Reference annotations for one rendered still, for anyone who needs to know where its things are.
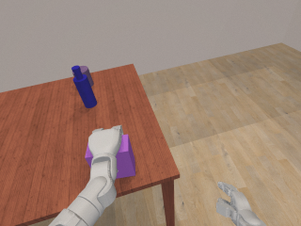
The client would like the robot right hand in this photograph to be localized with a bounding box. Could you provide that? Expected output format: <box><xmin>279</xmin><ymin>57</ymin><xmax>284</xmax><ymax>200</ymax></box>
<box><xmin>216</xmin><ymin>182</ymin><xmax>252</xmax><ymax>226</ymax></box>

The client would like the table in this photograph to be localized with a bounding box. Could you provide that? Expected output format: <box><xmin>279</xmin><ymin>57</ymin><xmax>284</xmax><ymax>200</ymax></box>
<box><xmin>0</xmin><ymin>64</ymin><xmax>180</xmax><ymax>226</ymax></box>

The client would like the robot right forearm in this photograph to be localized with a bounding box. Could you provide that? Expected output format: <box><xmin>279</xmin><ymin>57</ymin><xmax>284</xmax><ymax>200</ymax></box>
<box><xmin>236</xmin><ymin>209</ymin><xmax>266</xmax><ymax>226</ymax></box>

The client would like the sponge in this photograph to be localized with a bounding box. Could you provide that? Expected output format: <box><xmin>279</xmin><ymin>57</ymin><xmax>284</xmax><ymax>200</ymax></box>
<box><xmin>85</xmin><ymin>134</ymin><xmax>135</xmax><ymax>179</ymax></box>

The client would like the robot left forearm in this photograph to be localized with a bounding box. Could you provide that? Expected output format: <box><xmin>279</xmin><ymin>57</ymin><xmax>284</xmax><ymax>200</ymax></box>
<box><xmin>49</xmin><ymin>153</ymin><xmax>117</xmax><ymax>226</ymax></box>

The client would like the robot left hand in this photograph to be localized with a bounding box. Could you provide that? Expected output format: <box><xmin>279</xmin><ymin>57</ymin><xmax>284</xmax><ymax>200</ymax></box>
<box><xmin>88</xmin><ymin>125</ymin><xmax>124</xmax><ymax>172</ymax></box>

